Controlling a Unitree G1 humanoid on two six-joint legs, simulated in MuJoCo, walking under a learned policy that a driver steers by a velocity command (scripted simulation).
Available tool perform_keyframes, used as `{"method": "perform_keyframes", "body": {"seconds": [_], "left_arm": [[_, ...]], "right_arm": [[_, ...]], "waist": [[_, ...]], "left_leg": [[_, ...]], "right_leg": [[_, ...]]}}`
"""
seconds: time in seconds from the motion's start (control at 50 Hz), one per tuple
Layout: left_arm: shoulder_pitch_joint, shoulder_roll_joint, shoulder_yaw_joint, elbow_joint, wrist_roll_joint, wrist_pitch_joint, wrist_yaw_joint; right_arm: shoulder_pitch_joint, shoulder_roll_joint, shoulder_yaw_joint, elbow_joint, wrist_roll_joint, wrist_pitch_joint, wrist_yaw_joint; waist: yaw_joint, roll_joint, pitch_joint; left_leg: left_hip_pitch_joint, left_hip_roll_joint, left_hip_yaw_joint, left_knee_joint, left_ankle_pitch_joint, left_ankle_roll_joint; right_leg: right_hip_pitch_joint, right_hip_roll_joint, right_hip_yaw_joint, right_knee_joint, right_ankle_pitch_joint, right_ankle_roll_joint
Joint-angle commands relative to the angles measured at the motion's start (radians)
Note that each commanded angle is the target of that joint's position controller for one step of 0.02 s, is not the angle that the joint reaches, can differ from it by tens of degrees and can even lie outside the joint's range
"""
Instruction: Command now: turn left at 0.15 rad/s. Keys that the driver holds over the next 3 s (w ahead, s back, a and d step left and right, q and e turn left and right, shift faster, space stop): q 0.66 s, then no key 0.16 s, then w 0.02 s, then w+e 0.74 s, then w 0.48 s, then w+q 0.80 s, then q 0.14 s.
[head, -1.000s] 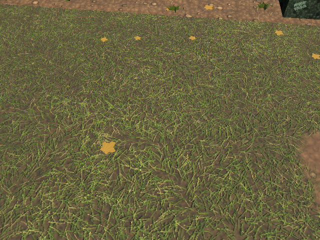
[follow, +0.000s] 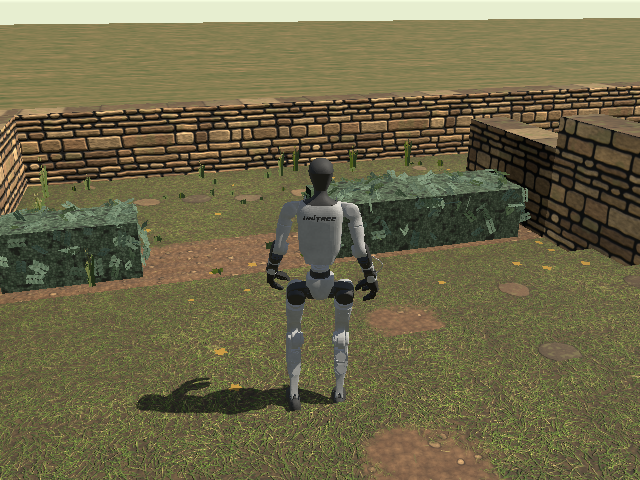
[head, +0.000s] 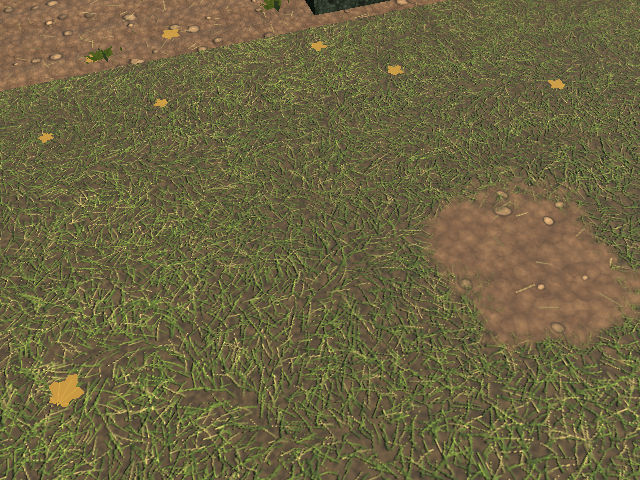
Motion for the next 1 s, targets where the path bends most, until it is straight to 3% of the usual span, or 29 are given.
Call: {"method": "perform_keyframes", "body": {"seconds": [0.02, 0.04, 0.08, 0.1, 0.12, 0.14, 0.16, 0.18, 0.22, 0.26, 0.3, 0.34, 0.36, 0.38, 0.4, 0.42, 0.44, 0.46, 0.48, 0.52, 0.56, 0.6, 0.7, 0.82, 0.86, 0.88, 0.9, 0.96, 1.0], "left_arm": [[0.027, 0.238, 0.081, -0.086, 0.016, -0.021, 0.030], [0.068, 0.260, 0.097, -0.084, 0.017, -0.028, 0.055], [0.164, 0.217, 0.097, -0.066, 0.021, -0.034, 0.097], [0.200, 0.206, 0.099, -0.060, 0.035, -0.039, 0.123], [0.186, 0.182, 0.096, -0.062, 0.041, -0.046, 0.142], [0.124, 0.152, 0.084, -0.071, 0.042, -0.050, 0.147], [0.051, 0.144, 0.080, -0.086, 0.034, -0.054, 0.150], [0.003, 0.157, 0.083, -0.102, 0.030, -0.055, 0.156], [-0.003, 0.189, 0.097, -0.113, 0.048, -0.040, 0.163], [0.023, 0.213, 0.108, -0.118, 0.064, -0.025, 0.164], [0.004, 0.227, 0.109, -0.117, 0.061, -0.011, 0.157], [0.000, 0.203, 0.091, -0.091, 0.062, -0.002, 0.145], [0.049, 0.154, 0.074, -0.066, 0.069, -0.003, 0.141], [0.106, 0.051, 0.041, -0.151, 0.069, -0.010, 0.142], [0.037, 0.107, 0.044, -0.158, 0.068, -0.029, 0.129], [-0.043, 0.134, 0.050, -0.150, 0.055, -0.027, 0.127], [-0.014, 0.200, 0.074, -0.122, 0.055, -0.026, 0.140], [0.027, 0.227, 0.086, -0.102, 0.069, -0.024, 0.149], [0.031, 0.203, 0.076, -0.099, 0.074, -0.019, 0.152], [0.082, 0.172, 0.066, -0.077, 0.066, -0.004, 0.139], [0.101, 0.159, 0.058, -0.060, 0.057, 0.011, 0.119], [0.094, 0.169, 0.053, -0.052, 0.052, 0.024, 0.115], [0.050, 0.166, 0.027, -0.016, 0.057, 0.032, 0.135], [0.009, 0.165, 0.004, 0.014, 0.060, 0.014, 0.104], [-0.004, 0.152, -0.012, 0.031, 0.075, 0.016, 0.091], [-0.032, 0.162, -0.014, 0.020, 0.081, 0.018, 0.092], [-0.045, 0.168, -0.017, 0.012, 0.081, 0.013, 0.094], [-0.064, 0.149, -0.031, 0.005, 0.081, -0.019, 0.087], [-0.074, 0.134, -0.039, 0.002, 0.084, -0.028, 0.074]], "right_arm": [[-0.058, -0.157, -0.037, -0.080, -0.006, -0.016, -0.014], [-0.072, -0.154, -0.035, -0.085, -0.012, -0.021, -0.029], [-0.069, -0.128, -0.024, -0.078, -0.020, -0.029, -0.049], [-0.068, -0.130, -0.024, -0.078, -0.031, -0.031, -0.060], [-0.045, -0.141, -0.027, -0.064, -0.040, -0.030, -0.066], [-0.033, -0.144, -0.031, -0.056, -0.051, -0.029, -0.066], [-0.029, -0.127, -0.027, -0.054, -0.056, -0.025, -0.058], [-0.026, -0.101, -0.020, -0.047, -0.058, -0.020, -0.042], [-0.047, -0.066, -0.004, -0.047, -0.046, -0.006, 0.000], [-0.049, -0.084, 0.000, -0.054, -0.028, 0.008, 0.033], [-0.023, -0.116, -0.009, -0.052, -0.016, 0.003, 0.045], [-0.012, -0.153, -0.028, -0.063, -0.007, -0.025, 0.040], [0.029, -0.186, -0.044, -0.065, -0.018, -0.036, 0.033], [0.120, -0.358, -0.086, -0.087, -0.006, -0.049, 0.001], [0.171, -0.361, -0.092, -0.086, -0.048, -0.071, -0.010], [0.168, -0.319, -0.092, -0.055, -0.063, -0.091, -0.022], [0.110, -0.268, -0.082, -0.064, -0.040, -0.085, -0.025], [0.066, -0.224, -0.064, -0.081, -0.014, -0.070, -0.026], [0.035, -0.208, -0.055, -0.091, -0.003, -0.059, -0.027], [-0.015, -0.208, -0.049, -0.125, -0.021, -0.049, -0.020], [-0.007, -0.219, -0.053, -0.138, -0.033, -0.053, -0.011], [0.022, -0.223, -0.057, -0.147, -0.033, -0.061, -0.001], [0.096, -0.225, -0.058, -0.154, -0.023, -0.067, 0.013], [0.084, -0.219, -0.036, -0.166, -0.012, -0.056, 0.019], [0.137, -0.211, -0.029, -0.136, -0.013, -0.047, 0.022], [0.191, -0.244, -0.040, -0.117, -0.020, -0.041, 0.017], [0.217, -0.252, -0.041, -0.101, -0.026, -0.039, 0.005], [0.189, -0.201, -0.014, -0.083, -0.035, -0.040, -0.026], [0.157, -0.203, -0.004, -0.073, -0.045, -0.036, -0.037]], "waist": [[0.059, -0.074, -0.081], [0.077, -0.095, -0.093], [0.113, -0.148, -0.062], [0.139, -0.189, -0.054], [0.126, -0.182, -0.045], [0.083, -0.143, -0.026], [0.047, -0.122, -0.006], [0.041, -0.113, -0.005], [0.060, -0.108, -0.016], [0.076, -0.109, -0.022], [0.057, -0.097, -0.034], [0.040, -0.083, -0.062], [0.023, -0.016, -0.101], [0.051, 0.267, -0.263], [-0.011, 0.108, -0.202], [-0.024, 0.075, -0.084], [0.005, 0.080, -0.079], [0.038, 0.088, -0.096], [0.071, 0.088, -0.070], [0.110, 0.056, -0.077], [0.106, 0.053, -0.078], [0.084, 0.062, -0.072], [0.018, 0.051, -0.069], [0.000, 0.033, -0.070], [-0.038, 0.036, -0.034], [-0.076, 0.067, 0.001], [-0.092, 0.085, 0.021], [-0.090, 0.074, 0.024], [-0.079, 0.069, 0.039]], "left_leg": [[-0.146, -0.011, -0.043, 0.015, 0.132, 0.039], [-0.191, -0.023, -0.046, 0.055, 0.099, 0.038], [-0.310, -0.034, -0.073, 0.183, -0.104, 0.030], [-0.365, -0.029, -0.099, 0.348, -0.289, 0.023], [-0.360, -0.014, -0.136, 0.490, -0.360, 0.027], [-0.316, -0.002, -0.154, 0.504, -0.331, 0.032], [-0.272, -0.005, -0.129, 0.425, -0.257, 0.034], [-0.220, -0.016, -0.086, 0.351, -0.151, 0.034], [-0.165, -0.029, -0.058, 0.258, -0.047, 0.038], [-0.155, -0.022, -0.073, 0.148, -0.016, 0.045], [-0.088, -0.044, -0.065, 0.014, 0.082, 0.065], [0.099, -0.109, -0.043, -0.098, 0.267, 0.122], [0.221, -0.069, -0.102, -0.145, 0.419, 0.174], [0.455, 0.215, -0.503, -0.191, 0.881, 0.432], [0.470, 0.271, -0.674, -0.248, 0.623, 0.478], [0.396, 0.203, -0.565, -0.263, 0.489, 0.393], [0.358, 0.174, -0.499, -0.274, 0.458, 0.362], [0.304, 0.165, -0.472, -0.290, 0.484, 0.355], [0.204, 0.149, -0.443, -0.319, 0.490, 0.339], [0.132, 0.100, -0.395, -0.348, 0.496, 0.327], [0.130, 0.080, -0.378, -0.342, 0.521, 0.328], [0.162, 0.080, -0.405, -0.333, 0.472, 0.326], [0.293, 0.110, -0.510, -0.287, 0.382, 0.347], [0.235, 0.075, -0.521, -0.223, 0.391, 0.316], [0.219, 0.069, -0.545, -0.266, 0.045, 0.308], [0.247, 0.093, -0.600, -0.313, -0.142, 0.329], [0.296, 0.126, -0.657, -0.340, -0.245, 0.338], [0.381, 0.152, -0.639, -0.371, -0.233, 0.326], [0.345, 0.142, -0.561, -0.391, -0.174, 0.308]], "right_leg": [[0.147, -0.199, 0.197, -0.101, 0.182, -0.133], [0.200, -0.256, 0.241, -0.112, 0.245, -0.202], [0.276, -0.404, 0.354, -0.187, 0.312, -0.323], [0.296, -0.462, 0.377, -0.230, 0.325, -0.359], [0.258, -0.472, 0.346, -0.267, 0.299, -0.352], [0.200, -0.433, 0.271, -0.297, 0.248, -0.303], [0.162, -0.381, 0.188, -0.314, 0.212, -0.253], [0.140, -0.329, 0.113, -0.318, 0.188, -0.212], [0.149, -0.307, 0.057, -0.322, 0.188, -0.183], [0.211, -0.341, 0.054, -0.316, 0.178, -0.180], [0.211, -0.360, 0.040, -0.269, 0.119, -0.165], [0.099, -0.340, -0.001, -0.180, -0.023, -0.106], [0.035, -0.286, -0.067, -0.056, -0.091, -0.035], [-0.136, -0.088, -0.199, 0.282, -0.357, 0.090], [-0.319, -0.024, 0.021, 0.351, -0.488, 0.090], [-0.404, -0.074, 0.093, 0.426, -0.403, 0.074], [-0.406, -0.090, 0.086, 0.499, -0.349, 0.070], [-0.361, -0.097, 0.101, 0.534, -0.317, 0.063], [-0.298, -0.108, 0.106, 0.550, -0.275, 0.055], [-0.225, -0.089, 0.097, 0.528, -0.116, 0.053], [-0.216, -0.080, 0.090, 0.503, -0.034, 0.069], [-0.247, -0.089, 0.098, 0.458, -0.021, 0.096], [-0.363, -0.114, 0.117, 0.325, -0.040, 0.142], [-0.297, -0.128, 0.080, 0.210, -0.013, 0.138], [-0.296, -0.131, 0.060, 0.149, 0.017, 0.127], [-0.351, -0.110, 0.043, 0.149, -0.015, 0.111], [-0.412, -0.112, 0.061, 0.144, -0.039, 0.089], [-0.438, -0.104, 0.074, 0.099, -0.030, 0.019], [-0.354, -0.085, 0.046, 0.061, 0.015, -0.012]]}}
